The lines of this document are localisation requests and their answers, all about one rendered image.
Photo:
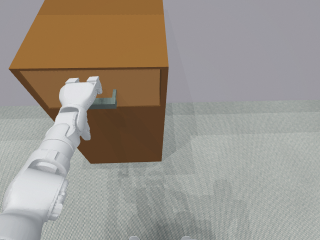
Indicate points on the robot left upper arm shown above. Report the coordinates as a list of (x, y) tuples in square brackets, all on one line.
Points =
[(37, 197)]

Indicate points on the handle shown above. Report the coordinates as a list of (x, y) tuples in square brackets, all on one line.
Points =
[(105, 103)]

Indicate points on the cabinet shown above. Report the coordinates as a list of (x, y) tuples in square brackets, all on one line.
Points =
[(75, 35)]

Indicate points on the drawer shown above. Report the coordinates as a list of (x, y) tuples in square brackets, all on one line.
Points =
[(134, 87)]

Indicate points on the left robot forearm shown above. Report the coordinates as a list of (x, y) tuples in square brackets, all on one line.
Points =
[(57, 148)]

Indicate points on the robot left hand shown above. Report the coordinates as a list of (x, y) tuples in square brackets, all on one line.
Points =
[(82, 94)]

